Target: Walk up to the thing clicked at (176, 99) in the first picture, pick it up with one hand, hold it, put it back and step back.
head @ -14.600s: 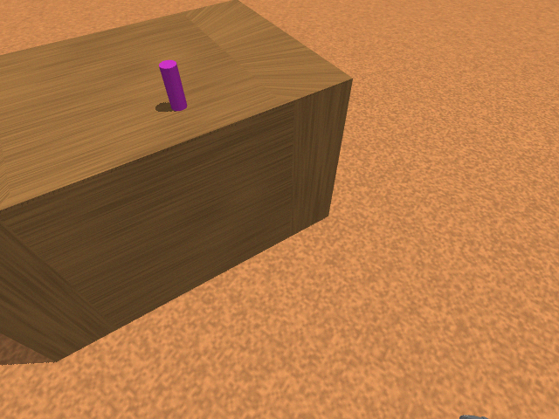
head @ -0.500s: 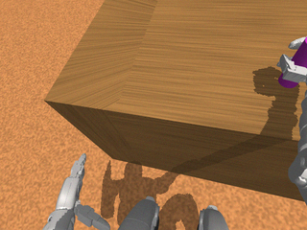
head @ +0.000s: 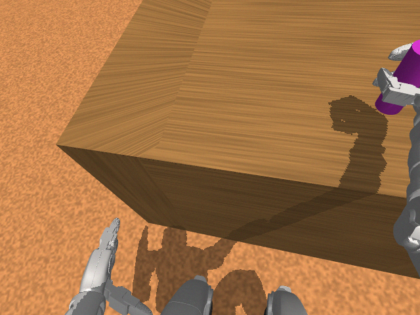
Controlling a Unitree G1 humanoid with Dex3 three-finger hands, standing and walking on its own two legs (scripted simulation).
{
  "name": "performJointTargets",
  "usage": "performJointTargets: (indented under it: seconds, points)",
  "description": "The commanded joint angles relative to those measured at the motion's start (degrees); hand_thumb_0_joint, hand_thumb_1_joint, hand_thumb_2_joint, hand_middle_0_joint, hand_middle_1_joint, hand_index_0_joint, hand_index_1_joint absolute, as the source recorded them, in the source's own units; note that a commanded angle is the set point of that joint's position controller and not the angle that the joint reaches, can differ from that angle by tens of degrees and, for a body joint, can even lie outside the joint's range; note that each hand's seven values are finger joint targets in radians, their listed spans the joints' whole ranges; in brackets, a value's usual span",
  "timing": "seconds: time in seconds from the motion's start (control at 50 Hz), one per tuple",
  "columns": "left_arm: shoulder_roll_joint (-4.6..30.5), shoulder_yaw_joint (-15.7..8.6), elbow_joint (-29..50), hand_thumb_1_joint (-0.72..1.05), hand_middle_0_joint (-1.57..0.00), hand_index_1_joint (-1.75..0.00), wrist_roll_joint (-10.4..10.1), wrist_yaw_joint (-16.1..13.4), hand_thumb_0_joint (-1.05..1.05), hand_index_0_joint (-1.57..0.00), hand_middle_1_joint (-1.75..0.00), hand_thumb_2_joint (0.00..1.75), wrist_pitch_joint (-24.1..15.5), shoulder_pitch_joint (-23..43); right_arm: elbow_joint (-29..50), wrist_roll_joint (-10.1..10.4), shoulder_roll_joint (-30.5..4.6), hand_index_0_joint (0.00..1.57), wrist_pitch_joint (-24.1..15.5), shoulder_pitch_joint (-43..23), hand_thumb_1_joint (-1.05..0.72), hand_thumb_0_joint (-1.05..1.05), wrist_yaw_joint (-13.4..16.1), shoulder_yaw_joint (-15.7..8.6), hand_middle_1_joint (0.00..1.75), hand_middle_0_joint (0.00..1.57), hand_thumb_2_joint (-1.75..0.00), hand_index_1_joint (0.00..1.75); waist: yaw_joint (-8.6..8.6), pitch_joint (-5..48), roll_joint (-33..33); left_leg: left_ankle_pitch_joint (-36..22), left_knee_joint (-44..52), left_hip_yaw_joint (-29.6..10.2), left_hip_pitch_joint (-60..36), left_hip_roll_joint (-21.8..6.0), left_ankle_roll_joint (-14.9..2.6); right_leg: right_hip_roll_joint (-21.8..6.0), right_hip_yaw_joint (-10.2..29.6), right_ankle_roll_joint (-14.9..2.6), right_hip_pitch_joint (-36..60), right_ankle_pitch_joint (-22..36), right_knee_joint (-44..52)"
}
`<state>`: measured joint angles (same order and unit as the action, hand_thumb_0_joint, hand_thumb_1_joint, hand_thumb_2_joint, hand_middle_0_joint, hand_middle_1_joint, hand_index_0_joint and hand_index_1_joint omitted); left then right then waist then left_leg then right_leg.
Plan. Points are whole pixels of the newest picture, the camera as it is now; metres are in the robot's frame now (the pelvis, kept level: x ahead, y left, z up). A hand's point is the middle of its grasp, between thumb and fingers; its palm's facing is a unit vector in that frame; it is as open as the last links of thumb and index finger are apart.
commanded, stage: settle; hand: right
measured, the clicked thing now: (405, 80) +0.51 -0.24 +0.11
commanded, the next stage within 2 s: lift in 0.14 s
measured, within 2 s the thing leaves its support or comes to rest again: neither
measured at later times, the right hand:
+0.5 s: hand (400, 66) +0.51 -0.22 +0.15, palm faces +0.16 +0.99 +0.01, open 5.8 cm
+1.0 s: hand out of the picture +0.42 -0.20 +0.21, palm faces +0.17 +0.99 +0.00, open 5.8 cm
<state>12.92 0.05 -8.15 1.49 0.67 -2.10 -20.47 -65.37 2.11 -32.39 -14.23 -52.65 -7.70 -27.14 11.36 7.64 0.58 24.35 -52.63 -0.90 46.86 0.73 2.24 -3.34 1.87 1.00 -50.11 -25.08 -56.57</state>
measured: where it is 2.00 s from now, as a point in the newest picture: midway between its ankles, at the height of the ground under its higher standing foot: outside the picture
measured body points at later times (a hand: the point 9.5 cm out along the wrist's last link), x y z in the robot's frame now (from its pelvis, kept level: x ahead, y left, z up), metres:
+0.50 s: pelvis +0.01 +0.00 +0.02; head +0.09 -0.01 +0.46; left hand +0.15 +0.27 -0.02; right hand +0.50 -0.27 +0.15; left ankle +0.01 +0.15 -0.68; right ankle +0.01 -0.13 -0.68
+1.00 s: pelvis +0.01 +0.01 +0.04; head +0.01 +0.02 +0.49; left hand +0.16 +0.26 -0.01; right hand +0.40 -0.25 +0.22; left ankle +0.01 +0.15 -0.68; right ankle +0.01 -0.13 -0.68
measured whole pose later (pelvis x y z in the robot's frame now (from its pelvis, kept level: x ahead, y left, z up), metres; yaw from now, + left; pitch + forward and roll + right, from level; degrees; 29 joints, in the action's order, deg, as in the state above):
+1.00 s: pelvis +0.01 +0.01 +0.04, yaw -1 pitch +6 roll +0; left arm 13.4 -3.8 -17.1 -1.7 -1.1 -3.0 -22.0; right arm -30.3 8.9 -17.7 3.6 -32.4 -4.5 -18.2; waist 1.8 6.4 2.2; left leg 21.2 -40.8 -2.0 25.4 -1.2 2.0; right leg -1.7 0.1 1.2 -26.7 -20.0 -41.0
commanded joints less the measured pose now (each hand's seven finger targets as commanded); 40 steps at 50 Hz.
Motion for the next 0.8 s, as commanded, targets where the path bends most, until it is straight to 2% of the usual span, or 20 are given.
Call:
performJointTargets:
  seconds: [0.0, 0.04, 0.06, 0.12, 0.18, 0.24, 0.28, 0.32, 0.4, 0.46, 0.5, 0.54, 0.56, 0.58, 0.6, 0.64, 0.68, 0.72, 0.76, 0.78]
  points:
    - [10.5, -6.9, 9.5, -0.54, -0.05, -0.04, -0.4, -1.3, 0.0, -0.05, -0.05, 0.04, -2.9, -0.7, 13.5, 1.0, -14.6, 1.42, -3.2, -27.5, -0.68, 0.0, 0.3, -0.9, 1.51, 1.41, -1.41, 1.51, 0.59, 26.6, 9.4, -19.3, 5.7, 3.2, -8.5, 1.8, -2.62, 1.3, -0.5, -1.08, 24.0, 21.1, 6.9]
    - [8.1, -4.5, 9.3, -0.54, -0.05, -0.04, -0.7, -1.0, 0.0, -0.05, -0.05, 0.04, -3.2, 0.1, 14.1, 1.4, -13.3, 1.44, -3.0, -27.7, -0.7, 0.0, 0.1, 0.0, 1.51, 1.43, -1.42, 1.51, -0.46, 26.5, 10.0, -19.5, 6.0, 3.1, -9.1, 1.7, -2.54, 1.4, -0.7, -1.11, 24.3, 21.3, 7.3]
    - [8.7, -5.3, 8.6, -0.54, -0.05, -0.04, -0.7, -1.2, 0.0, -0.05, -0.05, 0.04, -3.3, -0.1, 15.2, 1.5, -14.7, 1.44, -3.1, -28.6, -0.69, 0.0, 0.1, -0.9, 1.52, 1.42, -1.42, 1.52, -0.95, 27.8, 9.4, -20.1, 5.9, 3.2, -9.4, 1.7, -2.46, 1.3, -0.5, -1.19, 24.8, 22.2, 7.1]
    - [9.8, -6.4, 7.8, -0.55, -0.05, -0.05, -0.7, -1.3, 0.0, -0.05, -0.05, 0.04, -3.5, -0.3, 14.1, 1.5, -13.3, 1.43, -2.6, -27.9, -0.7, 0.0, -0.2, 0.6, 1.51, 1.42, -1.42, 1.51, -0.53, 26.6, 8.2, -21.5, 6.4, 3.4, -11.0, 1.7, -2.4, 1.6, -0.5, -1.2, 24.8, 23.2, 7.6]
    - [9.6, -6.2, 6.8, -0.54, -0.05, -0.04, -0.7, -1.4, 0.0, -0.05, -0.05, 0.04, -3.6, -0.1, 13.6, 1.6, -14.9, 1.42, -2.5, -28.4, -0.71, 0.0, 0.1, -0.8, 1.5, 1.41, -1.4, 1.5, -0.9, 26.4, 8.2, -21.5, 6.9, 3.1, -11.0, 1.6, -2.44, 1.5, -0.7, -1.17, 25.3, 23.8, 7.9]
    - [8.5, -5.0, 4.9, -0.54, -0.05, -0.05, -0.7, -1.1, 0.0, -0.06, -0.05, 0.05, -3.6, -0.3, 11.5, 1.8, -13.0, 1.43, -2.3, -27.1, -0.68, 0.0, -0.2, -0.2, 1.47, 1.43, -1.37, 1.47, -0.85, 24.6, 7.7, -21.9, 7.2, 3.1, -10.3, 1.6, -2.35, 1.5, -0.7, -1.22, 25.1, 24.5, 8.1]
    - [10.1, -6.7, 6.5, -0.54, -0.05, -0.04, -0.8, -1.3, 0.0, -0.06, -0.05, 0.04, -3.8, 1.4, 14.7, 1.5, -15.0, 1.4, -2.4, -27.9, -0.66, 0.0, -0.1, -0.8, 1.44, 1.41, -1.33, 1.44, -1.71, 28.3, 9.6, -23.2, 7.1, 2.9, -11.9, 1.4, -2.44, 1.5, -0.9, -1.03, 27.6, 26.7, 8.2]
    - [9.7, -6.6, 4.8, -0.54, -0.05, -0.04, -0.7, -1.1, 0.0, -0.06, -0.05, 0.04, -3.6, -0.9, 13.9, 1.7, -10.8, 1.39, -1.8, -25.6, -0.65, 0.0, -0.5, 1.7, 1.43, 1.39, -1.33, 1.43, -1.57, 27.6, 9.3, -25.1, 7.4, 3.0, -12.5, 1.5, -2.3, 1.5, -1.0, -1.02, 28.7, 29.1, 8.4]
    - [9.2, -6.1, 5.3, -0.54, -0.05, -0.05, -1.2, -0.7, 0.0, -0.06, -0.05, 0.04, -3.6, 1.1, 19.6, 2.6, -11.3, 1.39, -1.1, -26.9, -0.65, 0.0, -0.2, 1.0, 1.42, 1.39, -1.32, 1.42, -3.11, 29.6, 9.8, -28.0, 7.9, 3.0, -15.7, 1.4, -2.25, 1.6, -1.3, -0.86, 30.3, 32.3, 9.1]
    - [10.4, -7.9, 4.3, -0.54, -0.05, -0.05, -1.6, -1.0, 0.0, -0.06, -0.05, 0.04, -3.5, 0.6, 20.5, 3.2, -12.6, 1.39, -0.3, -24.9, -0.65, 0.0, 0.4, -0.5, 1.42, 1.39, -1.31, 1.42, -3.38, 27.5, 7.6, -26.5, 9.6, 3.0, -17.2, 1.2, -2.1, 1.8, -1.7, -0.99, 30.0, 29.3, 10.7]
    - [9.4, -6.8, 6.0, -0.54, -0.05, -0.04, -1.7, -1.1, 0.0, -0.06, -0.05, 0.04, -3.6, 1.8, 23.0, 3.2, -11.0, 1.39, 0.2, -25.3, -0.65, 0.0, 0.9, 0.5, 1.41, 1.39, -1.31, 1.41, -4.42, 26.4, 6.9, -25.0, 10.7, 2.6, -18.4, 1.1, -1.88, 2.1, -2.3, -1.31, 29.1, 25.5, 11.8]
    - [7.9, -6.3, 1.8, -0.54, -0.05, -0.05, -1.8, -0.9, 0.0, -0.06, -0.05, 0.04, -3.2, -1.8, 19.3, 3.4, -8.2, 1.39, 1.2, -19.0, -0.64, 0.0, 1.3, 1.3, 1.42, 1.39, -1.31, 1.42, -4.6, 21.5, 5.4, -24.0, 11.4, 2.7, -18.0, 1.1, -1.88, 2.2, -2.6, -1.26, 28.0, 24.3, 12.8]
    - [6.5, -5.1, 2.2, -0.54, -0.05, -0.05, -1.9, -0.6, 0.0, -0.05, -0.05, 0.04, -3.3, -1.2, 21.1, 3.8, -4.2, 1.38, 1.5, -17.7, -0.65, 0.0, 0.9, 4.1, 1.41, 1.38, -1.3, 1.41, -5.01, 22.7, 5.8, -25.2, 11.4, 2.7, -18.9, 1.1, -1.75, 2.3, -2.8, -1.36, 28.8, 25.2, 13.1]
    - [8.8, -6.8, 6.4, -0.54, -0.05, -0.04, -2.1, -0.9, 0.0, -0.06, -0.05, 0.04, -3.7, 1.6, 27.9, 4.0, -8.1, 1.39, 1.3, -21.2, -0.66, 0.0, 1.3, 1.8, 1.41, 1.39, -1.3, 1.41, -5.4, 26.6, 5.2, -26.0, 11.3, 2.6, -20.2, 1.0, -1.72, 2.1, -2.6, -1.31, 30.9, 26.7, 13.1]
    - [9.3, -7.4, 4.7, -0.54, -0.05, -0.05, -2.2, -1.0, 0.0, -0.06, -0.05, 0.04, -3.5, -0.3, 26.5, 3.9, -8.1, 1.39, 2.1, -18.4, -0.64, 0.0, 1.4, 2.0, 1.42, 1.39, -1.31, 1.42, -6.17, 25.5, 5.6, -26.4, 11.3, 2.8, -20.5, 1.0, -1.84, 2.2, -2.8, -1.14, 31.6, 27.8, 13.4]
    - [8.2, -7.2, 2.6, -0.54, -0.05, -0.05, -2.3, -0.8, 0.0, -0.05, -0.05, 0.04, -3.4, -1.3, 29.6, 4.8, -3.5, 1.4, 3.6, -16.2, -0.64, 0.0, 1.0, 4.7, 1.43, 1.4, -1.33, 1.43, -6.69, 23.9, 6.6, -26.6, 11.8, 2.9, -20.1, 1.0, -1.88, 2.1, -2.8, -1.02, 33.0, 29.3, 14.0]
    - [8.8, -8.0, 0.5, -0.54, -0.05, -0.05, -2.6, -1.2, 0.0, -0.05, -0.05, 0.04, -3.5, -0.9, 33.3, 5.6, -5.0, 1.4, 4.8, -16.2, -0.62, 0.0, 1.5, 3.5, 1.43, 1.39, -1.32, 1.43, -7.25, 21.7, 5.4, -26.3, 12.8, 2.7, -20.9, 0.7, -1.67, 2.2, -3.0, -1.32, 32.6, 27.8, 14.9]
    - [7.9, -7.1, 2.2, -0.55, -0.05, -0.05, -2.7, -1.3, 0.0, -0.05, -0.05, 0.05, -3.9, 1.7, 37.6, 6.0, -1.5, 1.4, 6.4, -16.2, -0.62, 0.0, 1.7, 6.0, 1.43, 1.39, -1.32, 1.43, -8.02, 22.3, 4.9, -25.8, 13.3, 2.7, -22.9, 0.4, -1.62, 2.2, -3.1, -1.44, 32.8, 26.2, 15.9]
    - [8.8, -8.2, 2.1, -0.55, -0.05, -0.05, -3.1, -1.9, 0.0, -0.05, -0.05, 0.05, -3.8, 1.2, 38.9, 6.5, -2.9, 1.39, 8.2, -11.8, -0.61, 0.0, 2.5, 4.1, 1.42, 1.39, -1.31, 1.42, -8.86, 20.2, 1.5, -25.7, 14.1, 2.8, -25.0, 0.2, -1.35, 2.5, -3.3, -1.63, 32.2, 25.2, 16.7]
    - [8.2, -7.7, 2.6, -0.55, -0.05, -0.05, -3.2, -2.0, 0.0, -0.05, -0.05, 0.05, -3.8, 1.2, 39.4, 6.6, -1.0, 1.39, 9.1, -10.5, -0.61, 0.0, 2.6, 5.3, 1.42, 1.39, -1.31, 1.42, -8.48, 20.2, 0.9, -26.6, 14.3, 2.6, -25.5, 0.1, -1.14, 2.5, -3.5, -1.76, 32.5, 25.6, 17.0]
